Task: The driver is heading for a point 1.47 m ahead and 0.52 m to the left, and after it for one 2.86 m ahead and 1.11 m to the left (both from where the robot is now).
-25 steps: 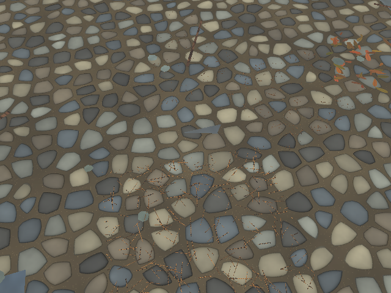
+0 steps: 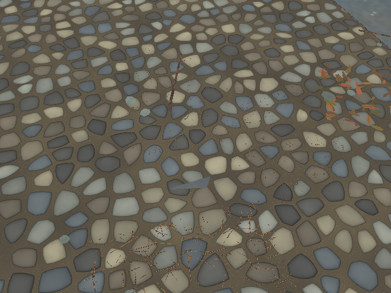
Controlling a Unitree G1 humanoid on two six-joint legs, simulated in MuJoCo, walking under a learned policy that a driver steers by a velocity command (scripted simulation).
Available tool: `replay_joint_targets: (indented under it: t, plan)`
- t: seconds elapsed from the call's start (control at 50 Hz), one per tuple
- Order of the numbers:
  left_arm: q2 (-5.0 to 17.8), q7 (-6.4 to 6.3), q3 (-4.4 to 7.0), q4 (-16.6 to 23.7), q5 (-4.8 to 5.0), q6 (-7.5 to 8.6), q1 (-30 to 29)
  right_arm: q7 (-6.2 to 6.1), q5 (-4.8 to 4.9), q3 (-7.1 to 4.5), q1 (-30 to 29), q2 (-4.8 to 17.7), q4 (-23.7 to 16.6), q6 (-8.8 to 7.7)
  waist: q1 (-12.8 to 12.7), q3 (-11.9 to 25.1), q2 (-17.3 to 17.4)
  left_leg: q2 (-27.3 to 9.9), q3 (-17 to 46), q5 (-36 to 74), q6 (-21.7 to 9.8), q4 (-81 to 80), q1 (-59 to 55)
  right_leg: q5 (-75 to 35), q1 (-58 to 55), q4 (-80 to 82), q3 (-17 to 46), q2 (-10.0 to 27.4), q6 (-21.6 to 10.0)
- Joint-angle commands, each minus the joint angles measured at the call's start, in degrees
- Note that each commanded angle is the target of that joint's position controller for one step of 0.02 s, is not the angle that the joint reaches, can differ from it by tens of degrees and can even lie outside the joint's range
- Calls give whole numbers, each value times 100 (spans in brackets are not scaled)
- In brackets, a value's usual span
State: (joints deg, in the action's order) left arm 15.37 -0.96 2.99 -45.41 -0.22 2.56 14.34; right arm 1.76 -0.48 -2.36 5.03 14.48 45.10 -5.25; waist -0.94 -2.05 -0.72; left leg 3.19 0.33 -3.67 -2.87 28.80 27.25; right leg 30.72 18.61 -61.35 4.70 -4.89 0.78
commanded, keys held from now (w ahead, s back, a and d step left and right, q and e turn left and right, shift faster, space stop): q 0.96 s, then no key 0.04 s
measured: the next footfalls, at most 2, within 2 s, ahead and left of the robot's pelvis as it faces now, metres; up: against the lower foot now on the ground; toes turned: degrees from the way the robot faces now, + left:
right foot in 0.34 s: +0.14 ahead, -0.13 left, +0.00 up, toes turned +16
left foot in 0.76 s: +0.03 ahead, +0.11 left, +0.00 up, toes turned +32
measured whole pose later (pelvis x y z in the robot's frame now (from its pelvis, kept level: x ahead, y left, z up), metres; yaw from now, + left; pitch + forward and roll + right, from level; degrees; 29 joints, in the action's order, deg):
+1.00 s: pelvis +0.03 +0.01 +0.02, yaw +34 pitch +3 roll -2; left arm 18.4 -2.3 5.4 -40.1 -0.5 -0.5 8.0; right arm -0.9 0.3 -4.0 10.3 17.0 35.3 1.8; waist -0.1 -1.9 -1.6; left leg 2.8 5.2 -11.6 -3.0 26.3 17.5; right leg 20.8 32.1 -59.8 2.4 0.5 4.8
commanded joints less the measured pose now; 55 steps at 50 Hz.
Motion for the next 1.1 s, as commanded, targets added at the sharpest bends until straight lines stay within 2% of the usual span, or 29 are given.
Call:
replay_joint_targets:
  t: [0.02,0.06,0.12,0.16,0.26,0.3,0.32,0.34,0.36,0.38,0.4,0.42,0.44,0.5,0.56,0.62,0.68,0.72,0.74,0.76,0.78,0.8,0.82,0.84,0.86,0.88,0.94,1.02,1.1]
  plan:
    - [815,-79,215,473,29,-159,26,-81,70,-246,299,958,-432,208,220,996,234,-1895,2649,662,-1373,-988,-2049,-54,1774,-1166,123,444,181]
    - [625,-164,205,541,-10,-271,27,-137,10,-264,114,954,-509,331,10,675,501,-1393,2252,-184,-1068,-1300,-1108,-349,1241,-147,29,520,126]
    - [401,-230,160,498,-15,-242,121,-226,-2,-347,214,1029,-598,426,5,939,866,-1119,2016,-96,-1034,-1314,-946,-612,747,852,-117,335,188]
    - [416,-232,156,520,-6,-238,6,-283,65,-398,219,1083,-672,478,58,1088,851,-1095,2118,-579,-993,-1326,-935,-967,558,1298,-52,307,220]
    - [490,-163,181,633,39,-164,-238,-343,104,-441,316,1086,-774,622,152,915,995,-1053,2624,-1374,-832,-1307,-947,-1196,283,2292,13,218,167]
    - [491,-105,207,576,66,-90,-27,-373,148,-443,259,1073,-832,697,-11,843,997,-901,2664,-1444,-672,-1130,-821,-1648,-247,3240,-105,185,30]
    - [595,-88,254,539,60,-71,124,-387,175,-427,339,1008,-841,725,-81,818,931,-708,2571,-1636,-493,-952,-578,-1858,-719,3755,-75,360,-88]
    - [952,-115,343,562,-45,-73,335,-388,171,-363,445,794,-883,733,-82,903,375,-388,2184,-2249,-197,-166,47,-1697,-1345,4142,667,1322,-432]
    - [1428,-116,457,579,-248,-131,164,-360,214,-344,328,624,-1126,672,119,593,-1400,539,820,-2783,96,1209,1093,-2215,-1200,4595,2079,2436,-1205]
    - [1183,-113,403,772,-379,-98,-189,-329,87,-470,443,1042,-1060,586,126,606,-1353,222,838,-2924,321,2627,1118,-2754,-817,4657,2483,2888,-1592]
    - [874,-150,312,928,-306,-73,-567,-301,114,-565,685,1240,-890,605,293,610,-880,139,883,-2600,398,3295,996,-3030,-717,4507,1916,2604,-1436]
    - [712,-161,265,994,-182,-66,-829,-317,127,-574,902,1170,-721,686,393,543,-598,108,771,-2307,508,3648,969,-3137,-698,4381,1308,2215,-1164]
    - [639,-168,234,1012,-76,-65,-893,-341,101,-552,992,1063,-664,759,359,487,-545,65,713,-2039,615,4032,1077,-3220,-788,4308,975,2042,-1055]
    - [663,-198,216,967,-83,-140,-649,-304,175,-439,681,765,-891,825,142,333,-683,-97,348,-1654,839,3990,1211,-3596,-937,4313,289,1807,-1143]
    - [855,-241,299,885,-87,-225,-279,-238,179,-353,217,645,-1206,803,-160,482,-875,-344,204,-1668,957,3058,1186,-3820,-1559,4227,197,2015,-1295]
    - [1098,-195,399,904,-44,-262,-349,-137,164,-297,147,585,-1360,795,-198,627,-988,-468,-96,-1880,850,2202,424,-4019,-1396,4158,-53,2177,-1329]
    - [1187,-114,447,878,45,-253,-384,-75,178,-354,223,717,-1420,838,-170,651,-1079,-386,-363,-1832,645,1446,-123,-4082,-1315,4010,-168,2304,-1284]
    - [1200,-89,463,850,155,-236,-503,-31,186,-389,438,705,-1394,861,20,654,-1052,-308,-484,-1319,385,489,-621,-4021,-1237,3682,-307,2304,-1079]
    - [1118,-86,448,805,208,-227,-499,-36,175,-425,690,717,-1301,860,156,704,-947,-173,-550,-751,204,-216,-1156,-3782,-1028,3342,-509,2182,-845]
    - [905,-61,398,670,158,-202,-174,-92,162,-512,933,938,-1243,851,188,818,-436,-273,-153,145,-4,-676,-2037,-3119,-423,2677,-891,1934,-422]
    - [496,-19,255,883,-159,-186,-182,-196,128,-685,1148,1679,-1342,818,85,963,1363,-1815,1881,2576,-596,-596,-3216,-436,1272,837,-1428,1261,191]
    - [551,-56,252,1131,-178,-159,-666,-159,-65,-655,1065,1822,-1456,706,306,1073,1794,-2684,2937,3352,-1772,-610,-2902,983,2238,-361,-689,616,411]
    - [842,-86,329,1140,-63,-167,-957,-113,-117,-586,1086,1553,-1421,596,523,1112,1132,-2412,2569,2731,-1787,-751,-2717,726,2242,-892,-218,714,368]
    - [881,-113,356,1101,9,-193,-971,-132,-61,-527,811,1397,-1371,534,327,859,942,-2046,2121,2225,-1447,-749,-2516,220,2284,-890,-127,775,293]
    - [863,-169,373,989,-27,-223,-867,-172,54,-487,530,1248,-1392,539,193,760,680,-1749,1872,1808,-1153,-740,-2370,-207,2274,-690,-77,823,293]
    - [911,-203,396,967,-67,-253,-774,-205,137,-438,325,1155,-1419,569,86,703,759,-1616,1748,1760,-1046,-767,-2153,-504,2125,-570,-69,808,326]
    - [761,-156,365,893,-32,-235,-558,-283,74,-410,291,1142,-1423,616,-10,860,814,-1395,1664,1602,-1050,-816,-1934,-1007,1713,-299,-132,599,397]
    - [600,-113,269,893,-9,-226,-708,-350,72,-402,355,1156,-1366,638,131,881,874,-1356,1783,875,-1019,-783,-1951,-1205,1373,884,-116,582,432]
    - [623,-36,244,947,34,-205,-792,-291,21,-365,356,1163,-1302,666,259,722,985,-1377,2039,349,-1068,-757,-1516,-989,684,1631,-190,564,344]
Keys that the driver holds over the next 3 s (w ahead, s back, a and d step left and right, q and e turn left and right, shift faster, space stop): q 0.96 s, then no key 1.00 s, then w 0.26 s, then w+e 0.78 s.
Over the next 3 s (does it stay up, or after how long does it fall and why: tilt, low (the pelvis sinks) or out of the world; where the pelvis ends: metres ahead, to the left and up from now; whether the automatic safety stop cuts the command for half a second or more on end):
stays up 0.42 0.20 0.02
